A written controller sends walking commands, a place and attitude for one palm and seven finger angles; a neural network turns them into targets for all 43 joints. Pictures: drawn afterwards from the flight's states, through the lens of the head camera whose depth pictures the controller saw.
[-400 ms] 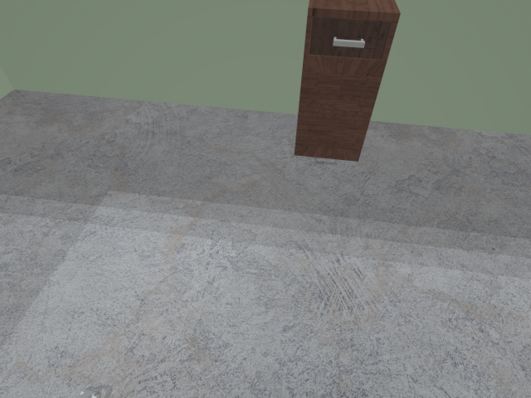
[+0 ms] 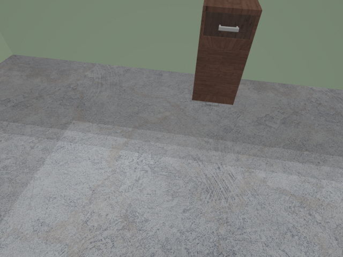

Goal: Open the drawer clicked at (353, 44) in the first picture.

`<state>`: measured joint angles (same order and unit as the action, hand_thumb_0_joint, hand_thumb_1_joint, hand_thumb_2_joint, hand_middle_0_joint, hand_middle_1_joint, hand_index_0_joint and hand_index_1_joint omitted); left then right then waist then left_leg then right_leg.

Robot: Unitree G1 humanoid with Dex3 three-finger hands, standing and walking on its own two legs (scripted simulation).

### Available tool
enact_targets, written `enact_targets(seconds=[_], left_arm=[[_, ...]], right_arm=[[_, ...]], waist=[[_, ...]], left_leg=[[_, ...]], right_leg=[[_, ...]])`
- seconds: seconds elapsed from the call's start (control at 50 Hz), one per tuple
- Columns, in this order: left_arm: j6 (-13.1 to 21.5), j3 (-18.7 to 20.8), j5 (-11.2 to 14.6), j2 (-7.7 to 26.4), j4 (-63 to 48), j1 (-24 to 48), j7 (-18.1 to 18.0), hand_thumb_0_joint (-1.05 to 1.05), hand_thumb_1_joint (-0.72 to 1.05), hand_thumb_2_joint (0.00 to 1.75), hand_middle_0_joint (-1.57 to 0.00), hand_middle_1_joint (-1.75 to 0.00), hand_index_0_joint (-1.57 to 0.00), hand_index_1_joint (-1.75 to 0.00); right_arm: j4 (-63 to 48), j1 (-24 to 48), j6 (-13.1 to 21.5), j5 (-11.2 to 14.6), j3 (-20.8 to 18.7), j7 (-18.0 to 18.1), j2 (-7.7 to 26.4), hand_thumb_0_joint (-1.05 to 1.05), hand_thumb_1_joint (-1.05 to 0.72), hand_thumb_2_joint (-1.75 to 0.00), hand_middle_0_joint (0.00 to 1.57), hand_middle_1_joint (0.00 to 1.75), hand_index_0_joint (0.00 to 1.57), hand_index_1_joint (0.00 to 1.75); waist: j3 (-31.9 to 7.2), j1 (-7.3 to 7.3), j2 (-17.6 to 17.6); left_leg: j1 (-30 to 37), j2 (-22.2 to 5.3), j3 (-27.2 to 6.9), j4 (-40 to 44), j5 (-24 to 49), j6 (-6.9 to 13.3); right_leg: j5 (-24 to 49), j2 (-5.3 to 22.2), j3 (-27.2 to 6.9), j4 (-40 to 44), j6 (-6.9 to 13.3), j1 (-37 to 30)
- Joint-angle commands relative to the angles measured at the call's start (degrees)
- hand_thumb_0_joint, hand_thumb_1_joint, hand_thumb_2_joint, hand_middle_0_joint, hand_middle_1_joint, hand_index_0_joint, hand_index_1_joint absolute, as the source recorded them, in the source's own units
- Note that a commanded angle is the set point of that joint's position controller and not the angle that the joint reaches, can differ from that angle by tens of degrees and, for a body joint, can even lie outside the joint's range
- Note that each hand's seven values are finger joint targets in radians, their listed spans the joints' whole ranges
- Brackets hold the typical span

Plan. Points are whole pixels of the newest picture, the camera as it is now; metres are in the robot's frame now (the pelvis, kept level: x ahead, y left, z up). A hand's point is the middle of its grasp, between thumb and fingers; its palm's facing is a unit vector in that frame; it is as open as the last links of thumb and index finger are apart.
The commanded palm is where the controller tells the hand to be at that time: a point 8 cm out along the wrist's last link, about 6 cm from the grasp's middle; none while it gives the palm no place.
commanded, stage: stand and wait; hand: left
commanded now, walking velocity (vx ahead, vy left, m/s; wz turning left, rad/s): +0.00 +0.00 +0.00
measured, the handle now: (228, 27) +1.55 -0.31 -0.08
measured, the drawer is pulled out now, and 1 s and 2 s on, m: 0.00 0.00 0.00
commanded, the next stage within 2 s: look at it before walking up in 0.42 s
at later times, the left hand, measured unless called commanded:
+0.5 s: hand out of the picture +0.06 +0.25 -0.15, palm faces -0.02 -0.94 -0.33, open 7.4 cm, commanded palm none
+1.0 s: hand out of the picture +0.08 +0.25 -0.15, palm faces -0.03 -0.95 -0.33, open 7.4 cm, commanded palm none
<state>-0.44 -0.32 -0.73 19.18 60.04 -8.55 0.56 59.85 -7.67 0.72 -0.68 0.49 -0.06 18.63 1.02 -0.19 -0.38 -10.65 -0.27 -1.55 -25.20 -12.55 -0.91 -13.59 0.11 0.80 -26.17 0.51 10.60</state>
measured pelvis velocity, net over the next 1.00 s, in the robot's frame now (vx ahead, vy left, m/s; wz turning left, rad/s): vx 0.01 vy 0.00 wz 0.00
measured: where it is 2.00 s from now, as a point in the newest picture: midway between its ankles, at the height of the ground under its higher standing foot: outside the picture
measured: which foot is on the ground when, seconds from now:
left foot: down 0.00-1.00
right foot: down 0.00-1.00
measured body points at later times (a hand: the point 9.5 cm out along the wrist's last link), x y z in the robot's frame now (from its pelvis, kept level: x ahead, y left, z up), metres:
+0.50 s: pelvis +0.00 +0.00 +0.00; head -0.01 +0.00 +0.45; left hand +0.07 +0.30 -0.13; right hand +0.07 -0.29 -0.13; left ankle +0.01 +0.13 -0.74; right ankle +0.01 -0.11 -0.74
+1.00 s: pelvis +0.01 +0.00 +0.00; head +0.01 +0.00 +0.45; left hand +0.08 +0.30 -0.13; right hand +0.08 -0.30 -0.13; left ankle +0.01 +0.13 -0.74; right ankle +0.01 -0.11 -0.74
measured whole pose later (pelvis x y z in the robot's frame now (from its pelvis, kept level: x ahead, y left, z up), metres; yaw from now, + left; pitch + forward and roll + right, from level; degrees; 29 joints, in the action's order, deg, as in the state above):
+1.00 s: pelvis +0.01 +0.00 +0.00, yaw +0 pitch -2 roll +0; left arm 0.1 -0.3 -0.7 19.7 62.7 -8.1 0.5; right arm 63.5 -7.1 0.7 -0.3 0.6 -0.2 19.2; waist 1.7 -0.1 -0.4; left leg -8.8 -0.6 -1.6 -21.7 -11.1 -1.1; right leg -12.0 -0.2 0.9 -22.3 0.6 8.6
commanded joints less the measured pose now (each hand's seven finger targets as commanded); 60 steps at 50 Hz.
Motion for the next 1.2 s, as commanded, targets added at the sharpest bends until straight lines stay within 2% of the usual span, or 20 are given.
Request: enact_targets(seconds=[0.0, 0.08, 0.28, 0.42, 0.6, 0.8, 0.96, 1.12, 1.16, 1.18], left_arm=[[1.72, 2.53, 0.12, 11.89, -3.7, 3.32, -1.07, 0.0, 0.9, 0.9, -0.2, -0.3, -0.2, -0.3], [1.81, 2.47, 0.18, 11.99, -2.77, 2.83, -1.05, 0.0, 0.9, 0.9, -0.2, -0.3, -0.2, -0.3], [1.6, 2.36, 0.12, 12.26, -1.35, 2.62, -1.05, 0.0, 0.9, 0.9, -0.2, -0.3, -0.2, -0.3], [1.65, 2.31, 0.06, 12.32, -1.07, 2.48, -1.0, 0.0, 0.9, 0.9, -0.2, -0.3, -0.2, -0.3], [1.68, 2.37, 0.0, 12.2, -1.16, 2.84, -1.07, 0.0, 0.9, 0.9, -0.2, -0.3, -0.2, -0.3], [1.92, 2.36, 0.08, 12.3, -1.29, 2.85, -1.07, 0.0, 0.9, 0.9, -0.2, -0.3, -0.2, -0.3], [1.97, 2.22, 0.13, 12.39, -1.09, 2.71, -1.07, 0.0, 0.9, 0.9, -0.2, -0.3, -0.2, -0.3], [1.89, 2.23, 0.09, 12.29, -1.04, 2.77, -1.11, 0.0, 0.9, 0.9, -0.2, -0.3, -0.2, -0.3], [0.85, 1.14, 0.18, 6.66, 0.11, -0.33, -1.2, 0.0, 0.9, 0.9, -0.2, -0.3, -0.2, -0.3], [0.22, 1.11, -0.01, 5.59, 0.23, -1.6, -1.09, 0.0, 0.9, 0.9, -0.2, -0.3, -0.2, -0.3]], right_arm=[[-3.31, 3.07, 1.27, -0.13, -2.89, 0.85, 11.93, 0.0, -0.9, -0.9, 0.2, 0.3, 0.2, 0.3], [-2.4, 3.01, 1.31, -0.02, -2.8, 0.83, 12.25, 0.0, -0.9, -0.9, 0.2, 0.3, 0.2, 0.3], [-0.89, 2.86, 1.17, 0.08, -2.62, 0.75, 12.66, 0.0, -0.9, -0.9, 0.2, 0.3, 0.2, 0.3], [-0.45, 2.79, 1.25, 0.07, -2.56, 0.72, 12.65, 0.0, -0.9, -0.9, 0.2, 0.3, 0.2, 0.3], [-0.24, 2.9, 1.22, 0.11, -2.52, 0.7, 12.56, 0.0, -0.9, -0.9, 0.2, 0.3, 0.2, 0.3], [-0.11, 2.82, 1.23, 0.13, -2.44, 0.7, 12.45, 0.0, -0.9, -0.9, 0.2, 0.3, 0.2, 0.3], [0.08, 3.36, 1.1, 0.15, -2.41, 0.74, 12.52, 0.0, -0.9, -0.9, 0.2, 0.3, 0.2, 0.3], [0.04, 3.52, 1.22, 0.19, -2.37, 0.77, 12.64, 0.0, -0.9, -0.9, 0.2, 0.3, 0.2, 0.3], [1.18, 0.71, 0.44, -0.24, -1.09, 0.74, 6.89, 0.0, -0.9, -0.9, 0.2, 0.3, 0.2, 0.3], [1.32, -1.17, 0.02, -0.38, -1.0, 0.68, 5.63, 0.0, -0.9, -0.9, 0.2, 0.3, 0.2, 0.3]], waist=[[-2.58, 0.05, 0.51], [-3.27, -0.02, 0.38], [-1.31, -0.16, 1.08], [-1.64, -0.16, 0.62], [-1.16, -0.16, 0.22], [-3.12, -0.01, 0.18], [-2.15, -0.06, 0.42], [-2.9, -0.13, 0.78], [-3.1, -0.02, 0.86], [-2.89, 0.01, 0.59]], left_leg=[[-0.21, -5.52, -5.23, 4.66, 5.68, 2.8], [0.51, -5.72, -5.34, 4.87, 6.46, 2.78], [-0.19, -5.85, -5.84, 6.57, 4.18, 2.73], [0.12, -5.85, -5.71, 6.88, 4.03, 2.67], [0.2, -5.9, -5.69, 7.13, 5.06, 2.52], [1.81, -6.04, -5.27, 6.42, 8.08, 2.32], [2.33, -6.05, -4.96, 6.57, 8.2, 2.21], [3.08, -6.35, -4.97, 7.05, 9.64, 2.31], [4.02, -6.29, -2.76, 5.52, 4.87, 1.22], [3.68, -6.2, -2.18, 4.67, -0.28, 1.16]], right_leg=[[2.69, 6.58, -6.77, 6.35, 1.76, -0.3], [3.6, 6.68, -6.49, 6.51, 1.7, -0.93], [1.01, 6.61, -6.45, 7.69, 1.49, -0.51], [0.97, 6.79, -6.8, 8.1, 1.47, -0.58], [2.18, 6.76, -6.66, 8.3, 1.38, -0.88], [5.71, 7.09, -6.59, 8.18, 1.55, -2.17], [6.72, 7.16, -6.78, 8.68, 1.53, -1.87], [8.28, 6.97, -6.44, 8.33, 1.37, -2.79], [3.56, 6.28, -7.04, 7.94, 0.81, -1.34], [-2.02, 5.71, -7.68, 7.38, 0.91, -0.19]])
